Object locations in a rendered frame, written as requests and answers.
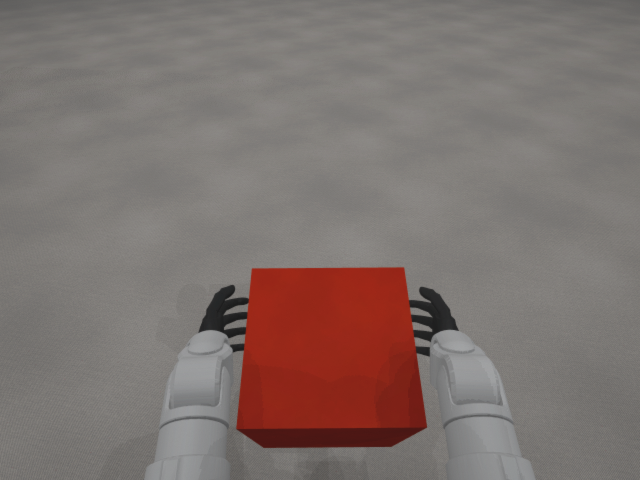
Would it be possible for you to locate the left robot forearm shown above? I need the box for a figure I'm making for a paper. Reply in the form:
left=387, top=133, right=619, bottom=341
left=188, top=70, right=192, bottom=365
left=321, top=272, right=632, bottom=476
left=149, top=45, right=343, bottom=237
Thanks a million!
left=144, top=330, right=234, bottom=480

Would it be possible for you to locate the right robot forearm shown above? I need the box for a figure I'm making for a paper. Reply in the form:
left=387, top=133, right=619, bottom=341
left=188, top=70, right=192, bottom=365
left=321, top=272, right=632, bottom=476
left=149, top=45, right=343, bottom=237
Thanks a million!
left=430, top=330, right=536, bottom=480

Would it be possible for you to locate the robot left hand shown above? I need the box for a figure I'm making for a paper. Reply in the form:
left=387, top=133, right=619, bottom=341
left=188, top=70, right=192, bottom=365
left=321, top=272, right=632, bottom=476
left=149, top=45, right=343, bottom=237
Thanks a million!
left=198, top=285, right=249, bottom=352

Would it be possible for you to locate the carton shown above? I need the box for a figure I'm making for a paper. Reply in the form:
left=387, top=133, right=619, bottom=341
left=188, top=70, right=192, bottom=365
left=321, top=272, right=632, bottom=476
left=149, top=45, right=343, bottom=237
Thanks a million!
left=236, top=267, right=427, bottom=448

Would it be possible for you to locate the robot right hand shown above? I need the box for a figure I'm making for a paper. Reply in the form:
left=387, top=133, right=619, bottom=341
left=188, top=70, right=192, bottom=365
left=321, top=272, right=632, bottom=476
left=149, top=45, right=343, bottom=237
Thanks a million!
left=409, top=287, right=459, bottom=357

